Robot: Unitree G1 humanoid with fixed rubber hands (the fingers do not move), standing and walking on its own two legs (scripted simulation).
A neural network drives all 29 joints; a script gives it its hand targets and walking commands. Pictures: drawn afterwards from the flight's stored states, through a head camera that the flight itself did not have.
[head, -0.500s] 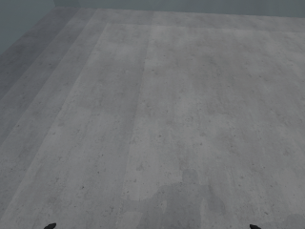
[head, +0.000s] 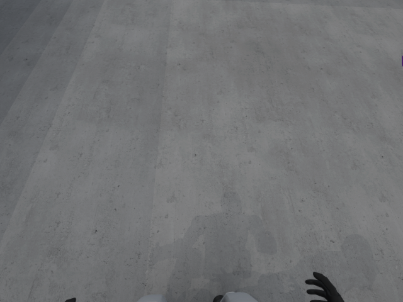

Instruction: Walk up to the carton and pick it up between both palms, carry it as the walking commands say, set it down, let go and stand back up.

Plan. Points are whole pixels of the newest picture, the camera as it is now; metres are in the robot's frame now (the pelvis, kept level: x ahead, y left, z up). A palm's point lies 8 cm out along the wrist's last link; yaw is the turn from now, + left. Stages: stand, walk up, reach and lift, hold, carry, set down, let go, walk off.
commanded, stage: walk up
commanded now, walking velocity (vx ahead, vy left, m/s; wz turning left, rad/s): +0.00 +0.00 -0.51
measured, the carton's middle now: out of the picture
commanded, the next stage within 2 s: none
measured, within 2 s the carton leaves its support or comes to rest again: neither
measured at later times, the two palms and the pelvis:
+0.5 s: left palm (127, 284) +0.16 +0.15 -0.10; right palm out of the picture -0.08 -0.34 -0.14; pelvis -0.03 -0.07 +0.00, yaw -20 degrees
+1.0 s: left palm (177, 260) +0.21 +0.05 -0.14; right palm (400, 243) +0.25 -0.50 -0.13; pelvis +0.19 -0.21 -0.03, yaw -36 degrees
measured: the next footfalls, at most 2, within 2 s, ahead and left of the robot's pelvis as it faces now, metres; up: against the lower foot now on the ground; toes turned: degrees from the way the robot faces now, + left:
right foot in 0.44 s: -0.08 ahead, -0.14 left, +0.00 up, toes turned -22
left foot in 0.94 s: +0.37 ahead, -0.20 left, +0.00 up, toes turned -24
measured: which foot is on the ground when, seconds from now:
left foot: down 0.00-0.44, up 0.46-0.92, down 0.94-1.00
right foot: down 0.00-0.00, up 0.02-0.42, down 0.44-0.96, up 0.98-1.00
